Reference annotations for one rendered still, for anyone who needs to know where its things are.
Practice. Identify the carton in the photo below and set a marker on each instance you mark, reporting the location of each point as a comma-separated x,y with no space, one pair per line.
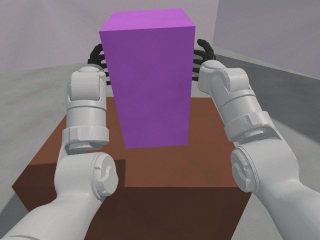
149,57

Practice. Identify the left robot forearm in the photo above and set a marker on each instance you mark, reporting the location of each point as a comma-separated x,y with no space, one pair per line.
86,108

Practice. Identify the right robot hand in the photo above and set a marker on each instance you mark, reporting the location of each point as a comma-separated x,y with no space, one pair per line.
208,54

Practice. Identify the left robot hand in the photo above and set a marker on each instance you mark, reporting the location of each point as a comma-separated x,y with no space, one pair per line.
95,58

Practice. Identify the pedestal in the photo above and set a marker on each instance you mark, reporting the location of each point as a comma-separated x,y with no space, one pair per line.
179,192

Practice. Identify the right robot forearm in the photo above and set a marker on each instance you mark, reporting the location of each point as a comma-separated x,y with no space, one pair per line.
243,117

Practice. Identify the left robot upper arm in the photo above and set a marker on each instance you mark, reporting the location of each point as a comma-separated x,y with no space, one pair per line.
82,182

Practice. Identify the right robot upper arm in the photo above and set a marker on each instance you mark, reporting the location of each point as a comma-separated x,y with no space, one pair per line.
268,169

